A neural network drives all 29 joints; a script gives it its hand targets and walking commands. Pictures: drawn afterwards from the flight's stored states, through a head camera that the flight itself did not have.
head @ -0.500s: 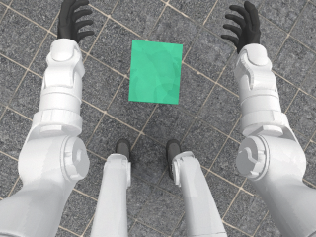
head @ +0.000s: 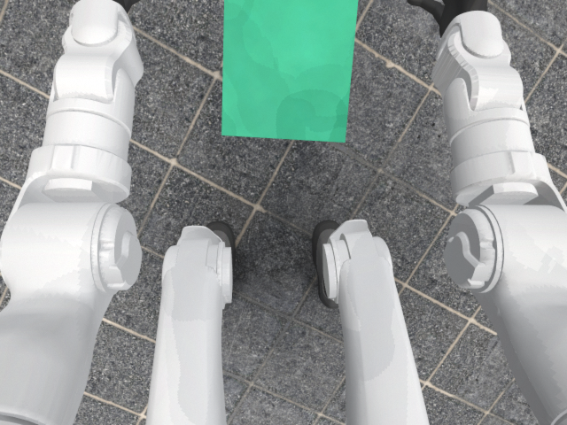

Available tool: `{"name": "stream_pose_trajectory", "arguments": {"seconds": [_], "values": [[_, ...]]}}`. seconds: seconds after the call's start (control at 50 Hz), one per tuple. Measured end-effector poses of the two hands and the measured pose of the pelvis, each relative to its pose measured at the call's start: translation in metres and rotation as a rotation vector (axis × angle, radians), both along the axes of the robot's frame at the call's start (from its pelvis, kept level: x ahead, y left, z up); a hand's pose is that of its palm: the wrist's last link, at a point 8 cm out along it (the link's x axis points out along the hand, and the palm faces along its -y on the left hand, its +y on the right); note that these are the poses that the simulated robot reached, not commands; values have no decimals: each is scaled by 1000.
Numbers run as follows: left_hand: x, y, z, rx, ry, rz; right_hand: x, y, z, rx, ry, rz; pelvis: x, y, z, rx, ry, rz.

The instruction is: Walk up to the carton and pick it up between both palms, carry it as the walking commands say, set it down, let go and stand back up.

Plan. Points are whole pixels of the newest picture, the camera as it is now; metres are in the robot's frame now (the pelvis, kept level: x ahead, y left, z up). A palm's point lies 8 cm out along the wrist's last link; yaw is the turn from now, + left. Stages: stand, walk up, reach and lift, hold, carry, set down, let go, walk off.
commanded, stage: reach and lift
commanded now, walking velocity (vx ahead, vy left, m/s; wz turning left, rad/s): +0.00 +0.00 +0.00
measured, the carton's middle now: (284, 73) +0.52 -0.02 -0.40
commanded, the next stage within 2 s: none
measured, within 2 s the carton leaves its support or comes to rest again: neither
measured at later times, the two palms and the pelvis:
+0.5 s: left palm (157, 46) +0.54 +0.16 -0.29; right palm (402, 51) +0.53 -0.19 -0.29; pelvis -0.02 +0.00 -0.10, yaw +0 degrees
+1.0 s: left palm (164, 56) +0.54 +0.16 -0.33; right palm (397, 61) +0.52 -0.20 -0.33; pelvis -0.03 +0.00 -0.14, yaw +0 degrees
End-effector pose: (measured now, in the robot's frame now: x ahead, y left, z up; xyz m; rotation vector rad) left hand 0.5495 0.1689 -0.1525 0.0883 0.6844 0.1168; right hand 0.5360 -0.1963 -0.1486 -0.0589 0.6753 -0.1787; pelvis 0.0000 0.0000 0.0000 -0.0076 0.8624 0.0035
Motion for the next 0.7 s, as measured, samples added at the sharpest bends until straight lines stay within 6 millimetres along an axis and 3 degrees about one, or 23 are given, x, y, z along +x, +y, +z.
{"name": "stream_pose_trajectory", "arguments": {"seconds": [0.42,0.62,0.7], "values": [[-9,-6,-121,-12,50,-21,-6,6,-120,22,52,1,-20,1,-88,-8,-80,1],[-15,-8,-173,-13,90,-36,-14,6,-173,20,96,9,-24,3,-114,-6,-187,-3],[-17,-9,-185,-12,103,-43,-16,6,-185,23,110,10,-21,4,-122,-8,-214,-5]]}}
